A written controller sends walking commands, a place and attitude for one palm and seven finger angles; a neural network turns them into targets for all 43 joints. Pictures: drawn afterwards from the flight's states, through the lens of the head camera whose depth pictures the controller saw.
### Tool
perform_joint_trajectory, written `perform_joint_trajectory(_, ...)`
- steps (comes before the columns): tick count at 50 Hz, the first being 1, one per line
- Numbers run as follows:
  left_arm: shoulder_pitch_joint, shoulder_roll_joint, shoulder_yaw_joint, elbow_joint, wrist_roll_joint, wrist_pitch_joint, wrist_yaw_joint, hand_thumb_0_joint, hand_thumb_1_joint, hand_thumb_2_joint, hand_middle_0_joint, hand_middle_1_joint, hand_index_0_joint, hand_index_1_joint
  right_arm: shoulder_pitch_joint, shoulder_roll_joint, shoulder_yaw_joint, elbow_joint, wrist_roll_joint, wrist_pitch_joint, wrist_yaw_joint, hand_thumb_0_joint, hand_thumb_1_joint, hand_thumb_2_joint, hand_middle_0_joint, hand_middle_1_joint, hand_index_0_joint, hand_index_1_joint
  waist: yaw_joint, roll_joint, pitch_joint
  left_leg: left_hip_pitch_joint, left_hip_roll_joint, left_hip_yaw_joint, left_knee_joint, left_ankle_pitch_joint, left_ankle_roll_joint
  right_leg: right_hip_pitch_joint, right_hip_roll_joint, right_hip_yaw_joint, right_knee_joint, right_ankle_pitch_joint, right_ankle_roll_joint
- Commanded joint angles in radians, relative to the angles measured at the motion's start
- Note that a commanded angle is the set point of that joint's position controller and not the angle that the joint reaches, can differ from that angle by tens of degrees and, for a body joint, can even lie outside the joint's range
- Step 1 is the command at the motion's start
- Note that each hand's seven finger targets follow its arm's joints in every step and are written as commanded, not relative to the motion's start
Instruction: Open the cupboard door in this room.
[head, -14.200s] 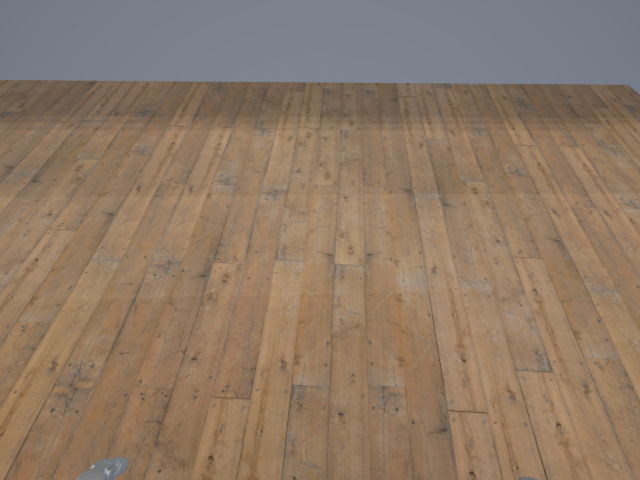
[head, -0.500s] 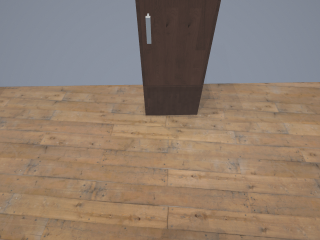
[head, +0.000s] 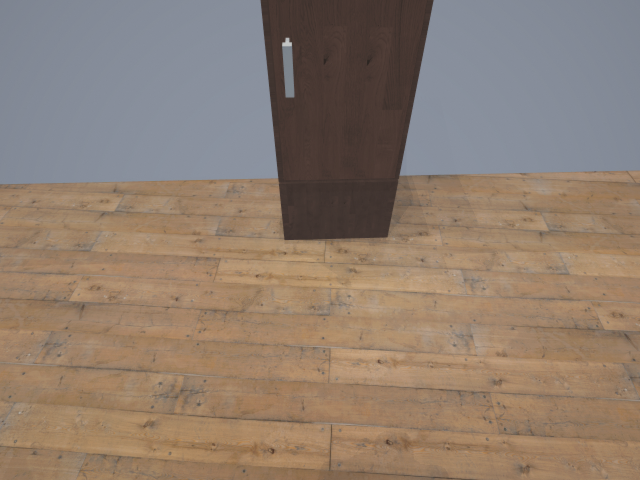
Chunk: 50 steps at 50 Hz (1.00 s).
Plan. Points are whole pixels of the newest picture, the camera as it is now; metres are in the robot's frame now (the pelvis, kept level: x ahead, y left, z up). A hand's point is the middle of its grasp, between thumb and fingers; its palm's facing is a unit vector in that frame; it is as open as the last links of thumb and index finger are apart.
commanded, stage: look at it before walking up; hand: left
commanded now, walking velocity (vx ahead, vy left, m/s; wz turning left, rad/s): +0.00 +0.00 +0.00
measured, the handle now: (288, 67) +1.13 +0.16 +0.00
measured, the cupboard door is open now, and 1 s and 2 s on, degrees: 0 0 0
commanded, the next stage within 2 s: walk to a spot facing it in 0.44 s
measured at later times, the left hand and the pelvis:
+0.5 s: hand out of the picture -0.03 +0.17 -0.17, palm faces +0.04 -0.98 -0.21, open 7.4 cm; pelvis -0.01 +0.00 +0.00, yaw +0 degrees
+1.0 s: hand out of the picture +0.09 +0.22 -0.18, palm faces -0.14 -0.98 -0.16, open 7.4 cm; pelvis +0.05 +0.03 +0.00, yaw -11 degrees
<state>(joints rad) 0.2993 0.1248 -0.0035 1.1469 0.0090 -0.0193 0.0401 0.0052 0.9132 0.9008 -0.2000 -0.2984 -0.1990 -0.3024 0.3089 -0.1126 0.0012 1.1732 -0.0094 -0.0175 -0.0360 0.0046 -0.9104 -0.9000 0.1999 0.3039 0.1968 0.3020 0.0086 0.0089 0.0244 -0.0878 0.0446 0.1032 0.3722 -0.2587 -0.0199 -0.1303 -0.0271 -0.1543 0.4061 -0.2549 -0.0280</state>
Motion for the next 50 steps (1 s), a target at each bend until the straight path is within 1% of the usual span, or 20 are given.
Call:
perform_joint_trajectory(1,0.084,0.096,0.012,-0.01,-0.003,-0.013,0.009,0.0,0.9,0.9,-0.2,-0.3,-0.2,-0.3,0.079,-0.084,-0.015,-0.011,0.002,-0.011,-0.007,0.0,-0.9,-0.9,0.2,0.3,0.2,0.3,-0.005,-0.014,0.05,-0.042,0.093,-0.078,-0.05,0.225,0.029,-0.003,-0.124,0.119,-0.068,0.277,0.002)
perform_joint_trajectory(18,0.055,0.143,0.021,-0.019,-0.001,-0.019,0.002,0.0,0.9,0.9,-0.2,-0.3,-0.2,-0.3,0.031,-0.138,-0.028,-0.031,0.002,-0.009,-0.004,0.0,-0.9,-0.9,0.2,0.3,0.2,0.3,-0.005,-0.008,0.086,-0.052,0.088,-0.087,-0.061,0.133,0.032,-0.035,-0.123,0.134,-0.114,0.165,-0.006)
perform_joint_trajectory(27,0.006,0.198,0.034,-0.041,0.001,-0.022,-0.004,0.0,0.9,0.9,-0.2,-0.3,-0.2,-0.3,-0.007,-0.193,-0.037,-0.049,0.0,-0.012,0.001,0.0,-0.9,-0.9,0.2,0.3,0.2,0.3,-0.006,-0.012,0.058,-0.044,0.093,-0.092,-0.068,0.121,0.036,-0.024,-0.125,0.144,-0.124,0.146,-0.012)
perform_joint_trajectory(28,0.013,0.173,0.029,-0.034,-0.001,-0.018,-0.005,0.0,0.9,0.9,-0.2,-0.3,-0.2,-0.3,-0.002,-0.172,-0.032,-0.043,-0.003,-0.01,0.0,0.0,-0.9,-0.9,0.2,0.3,0.2,0.3,-0.006,-0.005,0.049,-0.03,0.094,-0.077,-0.06,0.092,0.029,-0.033,-0.123,0.154,-0.133,0.11,-0.009)
perform_joint_trajectory(29,0.02,0.147,0.027,-0.03,0.0,-0.011,-0.006,0.0,0.9,0.9,-0.2,-0.3,-0.2,-0.3,0.023,-0.138,-0.027,-0.039,-0.006,-0.006,0.001,0.0,-0.9,-0.9,0.2,0.3,0.2,0.3,-0.01,-0.01,0.043,-0.032,0.089,-0.06,-0.043,0.055,0.023,-0.042,-0.121,0.165,-0.129,0.058,-0.008)
perform_joint_trajectory(31,0.03,0.158,0.04,-0.034,0.004,0.008,-0.014,0.0,0.9,0.9,-0.2,-0.3,-0.2,-0.3,0.03,-0.131,-0.032,-0.048,-0.011,0.007,0.004,0.0,-0.9,-0.9,0.2,0.3,0.2,0.3,-0.003,-0.036,0.076,-0.076,0.075,-0.018,0.014,-0.108,0.018,-0.087,-0.123,0.211,-0.141,-0.173,-0.023)
perform_joint_trajectory(33,0.036,0.194,0.062,-0.049,0.01,0.021,-0.024,0.0,0.9,0.9,-0.2,-0.3,-0.2,-0.3,0.017,-0.141,-0.041,-0.073,-0.015,0.015,0.008,0.0,-0.9,-0.9,0.2,0.3,0.2,0.3,0.007,-0.104,0.12,-0.166,0.051,0.027,0.109,-0.211,0.013,-0.126,-0.158,0.303,-0.197,-0.385,-0.057)
perform_joint_trajectory(34,0.047,0.216,0.075,-0.055,0.011,0.025,-0.025,0.0,0.9,0.9,-0.2,-0.3,-0.2,-0.3,0.005,-0.142,-0.046,-0.091,-0.014,0.018,0.011,0.0,-0.9,-0.9,0.2,0.3,0.2,0.3,0.016,-0.152,0.142,-0.216,0.039,0.049,0.19,-0.228,0.009,-0.14,-0.199,0.373,-0.243,-0.477,-0.085)
perform_joint_trajectory(35,0.06,0.227,0.083,-0.059,0.013,0.024,-0.024,0.0,0.9,0.9,-0.2,-0.3,-0.2,-0.3,-0.011,-0.146,-0.051,-0.108,-0.014,0.017,0.015,0.0,-0.9,-0.9,0.2,0.3,0.2,0.3,0.025,-0.179,0.143,-0.263,0.037,0.058,0.274,-0.234,0.006,-0.129,-0.24,0.447,-0.279,-0.521,-0.119)
perform_joint_trajectory(37,0.069,0.237,0.095,-0.071,0.013,0.01,-0.024,0.0,0.9,0.9,-0.2,-0.3,-0.2,-0.3,-0.053,-0.157,-0.059,-0.145,-0.008,0.004,0.021,0.0,-0.9,-0.9,0.2,0.3,0.2,0.3,0.035,-0.152,0.148,-0.351,0.057,0.015,0.374,-0.254,0.006,-0.084,-0.284,0.518,-0.275,-0.441,-0.174)
perform_joint_trajectory(38,0.067,0.239,0.1,-0.078,0.013,0.004,-0.025,0.0,0.9,0.9,-0.2,-0.3,-0.2,-0.3,-0.067,-0.158,-0.062,-0.16,-0.005,-0.004,0.024,0.0,-0.9,-0.9,0.2,0.3,0.2,0.3,0.034,-0.129,0.134,-0.365,0.065,-0.006,0.375,-0.264,0.007,-0.066,-0.287,0.511,-0.248,-0.383,-0.184)
perform_joint_trajectory(40,0.013,0.234,0.104,-0.1,0.013,-0.002,-0.027,0.0,0.9,0.9,-0.2,-0.3,-0.2,-0.3,-0.021,-0.145,-0.063,-0.162,0.0,-0.02,0.025,0.0,-0.9,-0.9,0.2,0.3,0.2,0.3,-0.004,-0.077,0.078,-0.244,0.069,-0.023,0.236,-0.245,0.011,-0.111,-0.25,0.445,-0.156,-0.288,-0.168)
perform_joint_trajectory(41,-0.032,0.233,0.105,-0.116,0.009,0.0,-0.032,0.0,0.9,0.9,-0.2,-0.3,-0.2,-0.3,0.049,-0.131,-0.061,-0.143,0.0,-0.028,0.022,0.0,-0.9,-0.9,0.2,0.3,0.2,0.3,-0.046,-0.056,0.051,-0.085,0.057,-0.006,0.103,-0.164,0.009,-0.216,-0.199,0.381,-0.087,-0.283,-0.134)
perform_joint_trajectory(42,-0.069,0.192,0.1,-0.141,0.003,0.002,-0.041,0.0,0.9,0.9,-0.2,-0.3,-0.2,-0.3,0.134,-0.157,-0.067,-0.116,-0.003,-0.038,0.011,0.0,-0.9,-0.9,0.2,0.3,0.2,0.3,-0.085,0.069,0.03,0.103,0.098,-0.081,-0.034,-0.176,0.023,-0.386,-0.095,0.283,0.065,-0.275,-0.077)
perform_joint_trajectory(43,-0.103,0.119,0.085,-0.175,-0.004,0.006,-0.056,0.0,0.9,0.9,-0.2,-0.3,-0.2,-0.3,0.226,-0.249,-0.092,-0.091,-0.019,-0.042,-0.003,0.0,-0.9,-0.9,0.2,0.3,0.2,0.3,-0.12,0.347,0.041,0.199,0.318,-0.378,-0.19,-0.366,0.072,-0.577,0.056,0.103,0.379,-0.268,-0.003)
perform_joint_trajectory(44,-0.16,0.129,0.086,-0.214,0.006,0.006,-0.059,0.0,0.9,0.9,-0.2,-0.3,-0.2,-0.3,0.251,-0.277,-0.096,-0.091,-0.02,-0.041,-0.012,0.0,-0.9,-0.9,0.2,0.3,0.2,0.3,-0.125,0.313,0.075,0.162,0.445,-0.476,-0.249,-0.39,0.125,-0.639,0.004,0.13,0.544,-0.287,0.003)
perform_joint_trajectory(45,-0.168,0.152,0.095,-0.216,0.014,0.009,-0.066,0.0,0.9,0.9,-0.2,-0.3,-0.2,-0.3,0.202,-0.248,-0.088,-0.113,-0.015,-0.042,-0.006,0.0,-0.9,-0.9,0.2,0.3,0.2,0.3,-0.098,0.223,0.092,0.11,0.45,-0.451,-0.246,-0.36,0.147,-0.634,-0.043,0.175,0.632,-0.23,-0.002)
perform_joint_trajectory(46,-0.157,0.147,0.101,-0.204,0.022,0.013,-0.072,0.0,0.9,0.9,-0.2,-0.3,-0.2,-0.3,0.154,-0.225,-0.083,-0.126,-0.017,-0.048,-0.003,0.0,-0.9,-0.9,0.2,0.3,0.2,0.3,-0.071,0.156,0.11,0.066,0.426,-0.38,-0.246,-0.318,0.14,-0.634,-0.058,0.17,0.703,-0.183,0.006)
perform_joint_trajectory(48,-0.144,0.126,0.101,-0.198,0.027,0.02,-0.081,0.0,0.9,0.9,-0.2,-0.3,-0.2,-0.3,0.107,-0.192,-0.072,-0.143,-0.018,-0.059,-0.003,0.0,-0.9,-0.9,0.2,0.3,0.2,0.3,-0.037,0.08,0.159,0.018,0.37,-0.239,-0.234,-0.145,0.108,-0.634,-0.079,0.155,0.783,-0.073,0.025)
perform_joint_trajectory(50,-0.126,0.102,0.097,-0.197,0.025,0.023,-0.084,0.0,0.9,0.9,-0.2,-0.3,-0.2,-0.3,0.127,-0.166,-0.064,-0.137,-0.013,-0.071,-0.005,0.0,-0.9,-0.9,0.2,0.3,0.2,0.3,-0.023,0.047,0.135,0.06,0.321,-0.103,-0.19,0.092,0.086,-0.657,-0.081,0.133,0.839,0.004,0.038)
